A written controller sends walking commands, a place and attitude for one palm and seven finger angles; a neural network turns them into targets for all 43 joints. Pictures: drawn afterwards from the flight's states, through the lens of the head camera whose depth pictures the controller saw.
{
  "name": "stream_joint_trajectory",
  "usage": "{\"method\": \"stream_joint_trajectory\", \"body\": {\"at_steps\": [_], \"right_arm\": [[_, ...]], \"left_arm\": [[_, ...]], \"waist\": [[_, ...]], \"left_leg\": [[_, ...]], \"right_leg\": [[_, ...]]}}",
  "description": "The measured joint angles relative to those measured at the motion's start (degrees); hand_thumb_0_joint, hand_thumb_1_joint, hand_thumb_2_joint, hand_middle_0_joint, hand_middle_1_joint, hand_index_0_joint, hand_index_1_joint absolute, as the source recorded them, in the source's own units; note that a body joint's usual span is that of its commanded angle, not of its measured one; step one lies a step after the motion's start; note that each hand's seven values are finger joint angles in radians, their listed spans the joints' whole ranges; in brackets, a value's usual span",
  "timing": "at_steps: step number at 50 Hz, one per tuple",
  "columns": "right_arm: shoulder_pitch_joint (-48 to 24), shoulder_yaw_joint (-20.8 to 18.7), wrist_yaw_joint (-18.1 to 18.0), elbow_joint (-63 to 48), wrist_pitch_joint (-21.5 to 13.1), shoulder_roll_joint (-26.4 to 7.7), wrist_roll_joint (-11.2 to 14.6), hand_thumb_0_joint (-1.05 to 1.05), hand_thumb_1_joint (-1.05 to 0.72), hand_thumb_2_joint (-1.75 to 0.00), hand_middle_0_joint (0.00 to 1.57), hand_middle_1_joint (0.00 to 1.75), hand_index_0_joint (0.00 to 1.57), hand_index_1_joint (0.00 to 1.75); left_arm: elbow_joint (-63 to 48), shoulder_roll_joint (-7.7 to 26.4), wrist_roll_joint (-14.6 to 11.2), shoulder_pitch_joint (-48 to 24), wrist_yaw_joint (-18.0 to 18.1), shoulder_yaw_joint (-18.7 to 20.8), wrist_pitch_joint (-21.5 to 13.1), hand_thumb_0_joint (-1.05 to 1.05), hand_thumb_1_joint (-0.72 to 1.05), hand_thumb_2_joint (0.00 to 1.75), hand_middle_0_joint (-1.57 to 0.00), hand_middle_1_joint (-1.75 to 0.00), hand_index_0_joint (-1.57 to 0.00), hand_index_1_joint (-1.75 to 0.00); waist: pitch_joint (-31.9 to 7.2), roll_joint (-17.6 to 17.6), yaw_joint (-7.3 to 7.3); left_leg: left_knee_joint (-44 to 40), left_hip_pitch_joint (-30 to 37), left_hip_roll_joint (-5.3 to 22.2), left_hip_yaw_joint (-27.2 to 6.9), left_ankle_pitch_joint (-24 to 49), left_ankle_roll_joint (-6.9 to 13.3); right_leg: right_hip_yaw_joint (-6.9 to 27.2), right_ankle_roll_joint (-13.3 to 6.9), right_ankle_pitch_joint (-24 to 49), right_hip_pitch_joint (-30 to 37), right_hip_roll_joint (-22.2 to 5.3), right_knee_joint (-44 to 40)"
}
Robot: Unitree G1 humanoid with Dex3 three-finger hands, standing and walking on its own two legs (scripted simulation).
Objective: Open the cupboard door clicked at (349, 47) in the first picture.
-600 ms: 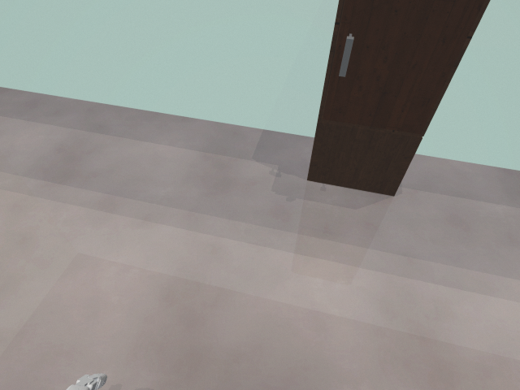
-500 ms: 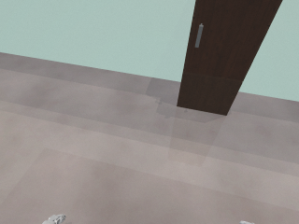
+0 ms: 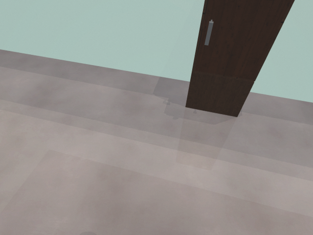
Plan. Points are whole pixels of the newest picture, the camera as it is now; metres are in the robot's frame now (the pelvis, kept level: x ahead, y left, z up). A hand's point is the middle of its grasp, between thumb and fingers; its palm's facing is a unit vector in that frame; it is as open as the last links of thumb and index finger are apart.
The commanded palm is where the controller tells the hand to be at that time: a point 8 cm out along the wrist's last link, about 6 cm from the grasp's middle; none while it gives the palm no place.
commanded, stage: stand and wait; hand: left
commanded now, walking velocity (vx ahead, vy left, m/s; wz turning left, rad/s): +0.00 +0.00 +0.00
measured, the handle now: (209, 32) +1.29 -0.26 -0.04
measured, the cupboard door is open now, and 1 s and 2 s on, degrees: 0 0 0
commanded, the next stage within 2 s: look at it before walking up in 0.22 s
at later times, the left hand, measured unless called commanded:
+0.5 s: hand out of the picture +0.07 +0.24 -0.15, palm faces -0.04 -0.94 -0.33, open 7.4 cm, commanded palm none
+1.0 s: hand out of the picture +0.08 +0.24 -0.15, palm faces -0.04 -0.94 -0.34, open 7.4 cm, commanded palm none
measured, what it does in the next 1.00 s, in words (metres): stands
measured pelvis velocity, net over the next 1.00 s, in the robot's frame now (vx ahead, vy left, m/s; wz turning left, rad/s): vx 0.01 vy -0.01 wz -0.01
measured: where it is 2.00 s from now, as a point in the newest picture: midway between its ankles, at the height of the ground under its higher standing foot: outside the picture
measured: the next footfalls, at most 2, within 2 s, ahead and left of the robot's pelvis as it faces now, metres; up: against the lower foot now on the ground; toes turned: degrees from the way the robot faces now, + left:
left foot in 1.86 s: +0.37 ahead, +0.02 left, +0.00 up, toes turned -19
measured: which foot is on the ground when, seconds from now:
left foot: down 0.00-1.00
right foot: down 0.00-1.00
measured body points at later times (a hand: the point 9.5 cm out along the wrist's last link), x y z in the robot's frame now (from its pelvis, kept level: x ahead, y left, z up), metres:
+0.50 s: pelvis +0.00 -0.01 +0.00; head +0.00 -0.01 +0.45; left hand +0.08 +0.29 -0.13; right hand +0.07 -0.30 -0.13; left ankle +0.01 +0.12 -0.74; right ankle +0.01 -0.12 -0.74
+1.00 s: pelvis +0.01 -0.01 +0.00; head +0.01 -0.01 +0.45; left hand +0.08 +0.29 -0.13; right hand +0.09 -0.30 -0.13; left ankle +0.01 +0.12 -0.74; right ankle +0.01 -0.12 -0.74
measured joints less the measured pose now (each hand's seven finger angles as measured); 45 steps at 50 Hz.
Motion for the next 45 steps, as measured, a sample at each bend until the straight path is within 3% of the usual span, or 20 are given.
{"method": "stream_joint_trajectory", "body": {"at_steps": [45], "right_arm": [[-1.3, 0.2, 0.0, 1.4, -0.4, 0.1, 0.2, 0.01, -0.9, -0.89, 0.2, 0.3, 0.21, 0.3]], "left_arm": [[1.1, -0.1, 0.1, -1.5, 0.0, 0.0, -0.6, 0.01, 0.91, 0.89, -0.2, -0.3, -0.2, -0.3]], "waist": [[-0.2, 0.0, -0.07]], "left_leg": [[-2.6, 1.4, 0.6, 0.2, 0.8, -0.6]], "right_leg": [[0.2, -0.5, 0.8, 1.1, 0.6, -2.4]]}}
